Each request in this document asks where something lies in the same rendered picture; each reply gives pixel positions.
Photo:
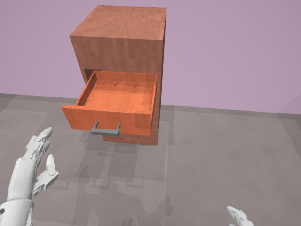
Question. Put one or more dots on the right robot hand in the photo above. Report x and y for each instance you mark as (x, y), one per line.
(239, 216)

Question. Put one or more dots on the drawer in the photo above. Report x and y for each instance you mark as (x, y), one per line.
(112, 97)

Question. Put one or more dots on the cabinet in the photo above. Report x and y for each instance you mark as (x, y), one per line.
(123, 39)

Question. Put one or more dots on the left robot hand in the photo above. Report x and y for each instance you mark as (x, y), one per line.
(22, 184)

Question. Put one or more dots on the handle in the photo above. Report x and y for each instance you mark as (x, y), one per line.
(105, 132)

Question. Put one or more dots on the left robot forearm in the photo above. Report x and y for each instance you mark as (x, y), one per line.
(17, 212)

